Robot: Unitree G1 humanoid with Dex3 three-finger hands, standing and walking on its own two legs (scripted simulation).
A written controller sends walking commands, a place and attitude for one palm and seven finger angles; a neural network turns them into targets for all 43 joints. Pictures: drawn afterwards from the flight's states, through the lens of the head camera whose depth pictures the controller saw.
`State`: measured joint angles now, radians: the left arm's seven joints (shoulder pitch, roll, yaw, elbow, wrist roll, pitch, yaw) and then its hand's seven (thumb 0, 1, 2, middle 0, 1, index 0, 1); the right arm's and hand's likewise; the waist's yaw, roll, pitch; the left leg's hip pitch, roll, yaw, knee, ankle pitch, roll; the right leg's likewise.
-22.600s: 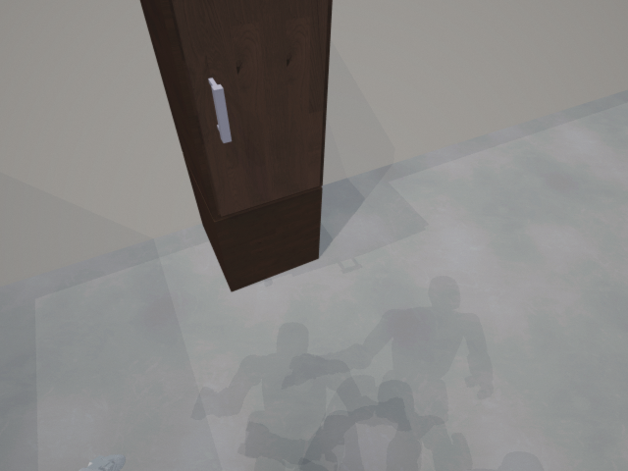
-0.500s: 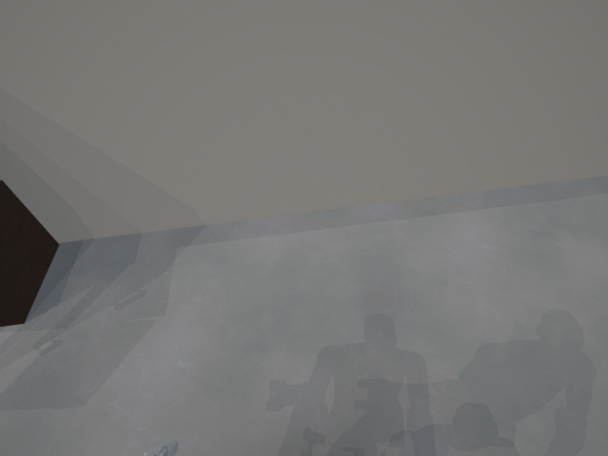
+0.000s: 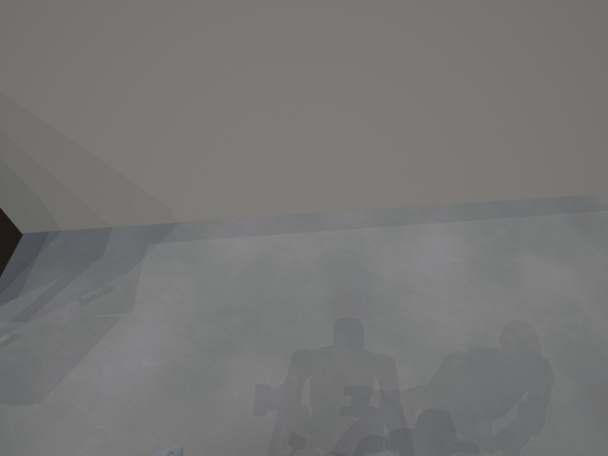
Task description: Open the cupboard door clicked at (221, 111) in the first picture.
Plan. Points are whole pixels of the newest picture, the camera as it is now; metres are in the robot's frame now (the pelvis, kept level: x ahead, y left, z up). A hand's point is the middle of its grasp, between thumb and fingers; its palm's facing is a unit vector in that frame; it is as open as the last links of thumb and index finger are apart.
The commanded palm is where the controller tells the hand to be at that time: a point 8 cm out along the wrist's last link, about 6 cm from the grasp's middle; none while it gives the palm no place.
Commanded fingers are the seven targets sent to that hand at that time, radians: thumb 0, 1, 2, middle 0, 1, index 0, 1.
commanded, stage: relax the arm and regain balance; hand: left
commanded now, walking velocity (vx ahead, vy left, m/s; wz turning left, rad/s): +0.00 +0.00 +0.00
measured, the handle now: out of the picture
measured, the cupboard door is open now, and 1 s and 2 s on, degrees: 56 56 56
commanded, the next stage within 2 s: stand and wait in 0.02 s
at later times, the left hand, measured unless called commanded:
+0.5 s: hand out of the picture +0.12 +0.20 -0.16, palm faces +0.10 -0.98 -0.17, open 16.1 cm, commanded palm none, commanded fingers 0.00 -0.50 0.30 -0.15 -0.30 -0.15 -0.30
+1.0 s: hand out of the picture +0.12 +0.20 -0.16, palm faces +0.10 -0.98 -0.18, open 16.1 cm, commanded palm none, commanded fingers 0.00 -0.50 0.30 -0.15 -0.30 -0.15 -0.30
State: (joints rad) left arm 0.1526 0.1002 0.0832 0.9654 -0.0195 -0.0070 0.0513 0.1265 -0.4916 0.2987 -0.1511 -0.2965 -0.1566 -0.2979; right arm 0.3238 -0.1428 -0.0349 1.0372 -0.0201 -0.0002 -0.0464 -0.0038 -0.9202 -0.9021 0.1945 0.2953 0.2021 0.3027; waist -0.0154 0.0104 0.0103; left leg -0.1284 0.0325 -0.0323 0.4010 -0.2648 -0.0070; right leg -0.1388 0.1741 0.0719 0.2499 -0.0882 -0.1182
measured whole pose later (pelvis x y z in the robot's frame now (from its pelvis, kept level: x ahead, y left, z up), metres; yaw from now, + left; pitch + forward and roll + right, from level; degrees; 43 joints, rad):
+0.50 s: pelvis +0.00 +0.03 +0.00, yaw +0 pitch -1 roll +0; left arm 0.13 0.13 0.08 1.00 -0.03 -0.01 0.05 0.13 -0.48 0.30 -0.15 -0.30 -0.15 -0.30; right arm 0.42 -0.09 -0.01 1.11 -0.02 -0.02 -0.04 0.00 -0.90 -0.90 0.20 0.30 0.20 0.30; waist -0.04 0.00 0.04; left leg -0.11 -0.03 -0.01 0.38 -0.26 0.03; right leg -0.18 0.12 0.09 0.36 -0.16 -0.08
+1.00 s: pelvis +0.00 +0.03 +0.00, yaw +0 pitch -1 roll +0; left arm 0.13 0.13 0.07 1.00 -0.03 -0.02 0.05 0.13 -0.47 0.31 -0.15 -0.30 -0.15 -0.30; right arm 0.33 -0.12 -0.01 1.09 -0.02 -0.02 -0.04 0.00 -0.91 -0.90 0.19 0.30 0.20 0.30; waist -0.03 0.00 0.04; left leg -0.09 -0.03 -0.01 0.36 -0.25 0.03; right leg -0.17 0.11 0.09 0.37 -0.16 -0.08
